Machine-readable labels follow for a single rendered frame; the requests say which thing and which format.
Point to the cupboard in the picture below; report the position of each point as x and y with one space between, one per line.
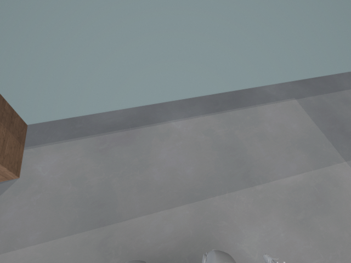
12 141

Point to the right robot thigh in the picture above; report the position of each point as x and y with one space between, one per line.
217 256

